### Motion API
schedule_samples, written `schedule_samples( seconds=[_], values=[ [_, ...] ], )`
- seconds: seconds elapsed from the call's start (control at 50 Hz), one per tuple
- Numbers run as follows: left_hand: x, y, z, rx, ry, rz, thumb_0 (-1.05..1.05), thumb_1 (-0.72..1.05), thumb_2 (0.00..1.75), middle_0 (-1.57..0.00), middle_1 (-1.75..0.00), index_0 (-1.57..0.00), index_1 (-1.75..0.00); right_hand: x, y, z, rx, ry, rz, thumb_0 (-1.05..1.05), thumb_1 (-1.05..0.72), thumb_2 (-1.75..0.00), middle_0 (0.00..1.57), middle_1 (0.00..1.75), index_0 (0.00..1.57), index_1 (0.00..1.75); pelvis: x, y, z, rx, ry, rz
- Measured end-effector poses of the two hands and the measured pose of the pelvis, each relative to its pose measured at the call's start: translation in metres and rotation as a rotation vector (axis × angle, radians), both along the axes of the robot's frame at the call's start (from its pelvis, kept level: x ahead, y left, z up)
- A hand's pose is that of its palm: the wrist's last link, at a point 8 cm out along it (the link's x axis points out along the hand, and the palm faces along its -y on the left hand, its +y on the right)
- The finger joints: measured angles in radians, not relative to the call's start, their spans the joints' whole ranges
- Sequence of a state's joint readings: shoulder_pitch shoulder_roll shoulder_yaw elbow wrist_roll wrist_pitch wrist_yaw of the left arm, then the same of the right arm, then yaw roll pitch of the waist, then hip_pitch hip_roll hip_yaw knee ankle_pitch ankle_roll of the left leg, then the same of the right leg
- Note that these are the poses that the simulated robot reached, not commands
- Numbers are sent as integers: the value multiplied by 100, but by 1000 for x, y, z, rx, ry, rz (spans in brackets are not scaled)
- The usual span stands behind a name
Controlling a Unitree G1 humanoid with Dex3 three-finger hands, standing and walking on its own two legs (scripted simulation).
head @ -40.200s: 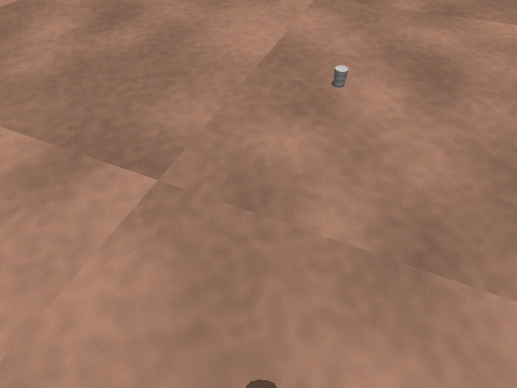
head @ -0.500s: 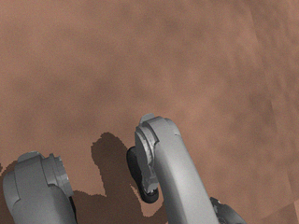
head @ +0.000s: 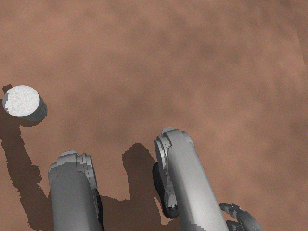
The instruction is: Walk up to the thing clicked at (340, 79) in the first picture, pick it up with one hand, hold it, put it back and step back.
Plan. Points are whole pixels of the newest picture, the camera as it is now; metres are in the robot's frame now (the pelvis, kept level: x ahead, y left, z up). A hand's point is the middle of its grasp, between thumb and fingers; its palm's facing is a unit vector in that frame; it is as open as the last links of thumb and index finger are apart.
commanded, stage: withdraw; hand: left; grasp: from above
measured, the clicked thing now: (29, 106) +0.49 +0.28 -0.30
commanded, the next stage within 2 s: home in 0.46 s
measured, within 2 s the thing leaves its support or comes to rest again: neither
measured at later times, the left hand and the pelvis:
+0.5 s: hand (12, 94) +0.49 +0.29 -0.18, palm faces -0.43 -0.05 -0.90, open 13.8 cm; pelvis -0.02 +0.00 -0.02, yaw +0 degrees
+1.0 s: hand out of the picture +0.43 +0.30 -0.07, palm faces -0.37 -0.38 -0.85, open 11.6 cm; pelvis +0.00 +0.00 +0.05, yaw +2 degrees
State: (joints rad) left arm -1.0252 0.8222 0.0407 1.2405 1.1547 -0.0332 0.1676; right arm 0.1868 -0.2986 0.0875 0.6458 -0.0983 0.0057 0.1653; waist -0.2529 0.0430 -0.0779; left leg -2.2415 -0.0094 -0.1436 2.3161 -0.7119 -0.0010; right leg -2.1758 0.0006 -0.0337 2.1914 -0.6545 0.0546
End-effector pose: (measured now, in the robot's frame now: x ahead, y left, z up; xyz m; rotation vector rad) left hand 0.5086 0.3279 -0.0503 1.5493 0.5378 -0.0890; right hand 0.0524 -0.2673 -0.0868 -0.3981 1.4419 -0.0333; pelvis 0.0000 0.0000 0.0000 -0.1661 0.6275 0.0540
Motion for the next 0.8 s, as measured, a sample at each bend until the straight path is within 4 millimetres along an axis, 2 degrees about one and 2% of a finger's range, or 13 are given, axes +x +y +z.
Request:
schedule_samples(
  seconds=[0.1, 0.18, 0.32, 0.44, 0.54, 0.6, 0.66, 0.8],
  values=[
    [-9, -2, 27, -55, 113, -18, -1, -56, 103, -10, -101, -8, -103, 12, -5, 16, -23, -30, 26, 0, -93, -91, 20, 30, 20, 30, -7, 0, 21, 12, -8, 10],
    [-14, -12, 24, -115, 163, -87, -1, -54, 102, -11, -100, -10, -101, 10, -12, 28, -73, -19, 50, 0, -92, -91, 20, 30, 20, 30, -12, -1, 26, 16, -17, 14],
    [-19, -31, -16, -145, 136, -225, -1, -50, 100, -14, -98, -13, -99, -7, -19, 28, -148, 33, 64, 0, -92, -91, 20, 30, 20, 30, -16, -2, 11, 6, -32, 14],
    [-19, -41, -61, -118, 77, -246, -1, -49, 99, -14, -97, -14, -98, -28, -11, 7, -131, 77, 43, 0, -92, -90, 20, 30, 20, 30, -18, 0, -13, -6, -41, 9],
    [-13, -37, -80, -84, 4, -187, 0, -47, 97, -15, -96, -15, -96, -45, 2, -12, -88, 93, 5, 0, -92, -90, 20, 30, 20, 30, -18, 0, -29, -5, -37, 4],
    [-8, -28, -77, -57, -35, -131, 0, -45, 95, -17, -94, -17, -94, -51, 10, -20, -56, 101, -19, 0, -91, -90, 20, 30, 20, 30, -16, 0, -33, -1, -25, -1],
    [-5, -17, -66, -36, -47, -71, 0, -43, 93, -19, -93, -18, -92, -51, 15, -25, -26, 102, -36, 0, -91, -90, 20, 30, 20, 30, -13, 0, -32, 4, -11, -2],
    [-3, 0, -24, -53, -3, 5, 0, -31, 85, -21, -78, -20, -78, -32, 17, -14, 3, 72, -53, 0, -90, -90, 20, 30, 20, 30, -3, 1, -11, 5, 16, -1]
  ],
)
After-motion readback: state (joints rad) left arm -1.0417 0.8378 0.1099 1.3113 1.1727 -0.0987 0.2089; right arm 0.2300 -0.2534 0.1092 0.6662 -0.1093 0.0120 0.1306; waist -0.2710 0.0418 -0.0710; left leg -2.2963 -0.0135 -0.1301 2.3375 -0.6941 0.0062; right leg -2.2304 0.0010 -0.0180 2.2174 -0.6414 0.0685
